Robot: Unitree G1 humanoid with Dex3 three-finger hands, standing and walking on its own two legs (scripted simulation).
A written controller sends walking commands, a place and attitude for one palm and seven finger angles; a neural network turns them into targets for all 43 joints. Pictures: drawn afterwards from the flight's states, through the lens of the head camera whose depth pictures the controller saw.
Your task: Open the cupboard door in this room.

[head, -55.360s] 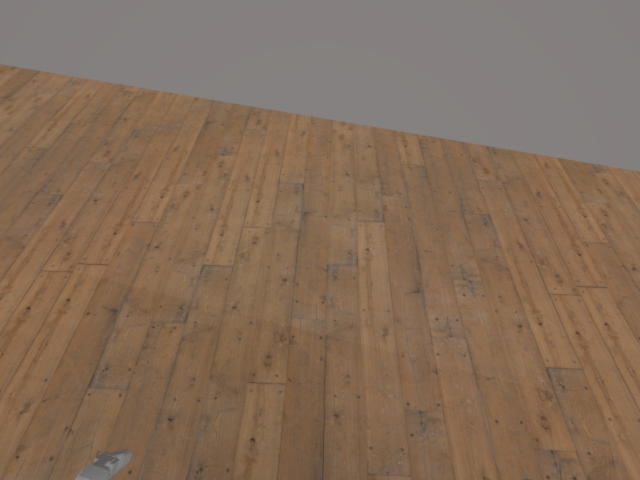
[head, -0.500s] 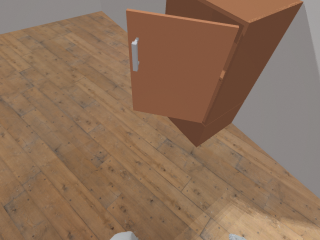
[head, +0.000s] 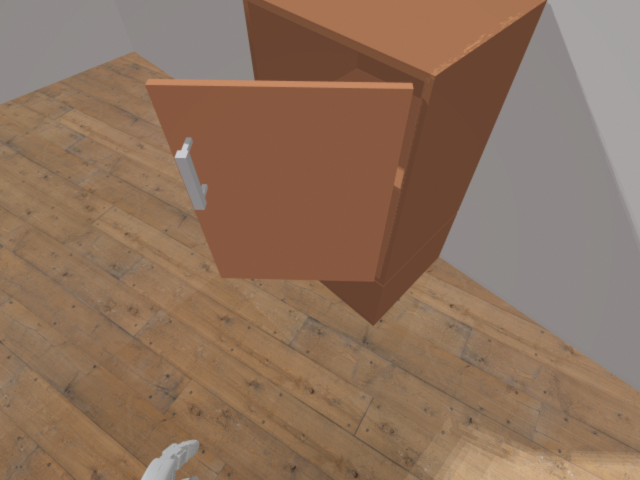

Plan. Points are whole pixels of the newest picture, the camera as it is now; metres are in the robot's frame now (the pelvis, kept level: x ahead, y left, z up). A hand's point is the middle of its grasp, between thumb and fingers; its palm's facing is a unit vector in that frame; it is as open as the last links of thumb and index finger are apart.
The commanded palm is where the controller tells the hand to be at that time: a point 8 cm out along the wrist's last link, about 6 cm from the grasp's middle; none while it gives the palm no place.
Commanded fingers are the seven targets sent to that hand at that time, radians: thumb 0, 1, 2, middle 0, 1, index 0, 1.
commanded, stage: come to a stop and stand still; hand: left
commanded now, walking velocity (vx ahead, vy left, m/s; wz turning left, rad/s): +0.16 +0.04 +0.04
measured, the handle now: (194, 174) +0.64 +0.24 -0.04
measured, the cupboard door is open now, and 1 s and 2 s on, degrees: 42 42 42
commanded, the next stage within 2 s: none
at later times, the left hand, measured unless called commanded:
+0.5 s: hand out of the picture +0.10 +0.21 -0.17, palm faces +0.03 -0.98 -0.22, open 7.4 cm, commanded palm none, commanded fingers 0.00 0.90 0.90 -0.20 -0.30 -0.20 -0.30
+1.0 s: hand out of the picture +0.08 +0.17 -0.17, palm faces +0.05 -0.98 -0.21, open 7.3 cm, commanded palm none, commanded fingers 0.00 0.90 0.90 -0.20 -0.30 -0.20 -0.30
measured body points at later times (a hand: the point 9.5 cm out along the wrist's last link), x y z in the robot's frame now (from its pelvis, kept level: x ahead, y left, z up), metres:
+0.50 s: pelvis +0.07 +0.02 +0.00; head +0.12 +0.02 +0.45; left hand +0.10 +0.26 -0.16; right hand +0.18 -0.22 -0.14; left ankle +0.13 +0.13 -0.73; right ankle +0.01 -0.10 -0.68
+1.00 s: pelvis +0.05 -0.02 +0.01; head +0.09 -0.01 +0.46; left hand +0.08 +0.22 -0.15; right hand +0.06 -0.27 -0.14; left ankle +0.02 +0.10 -0.73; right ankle +0.03 -0.13 -0.73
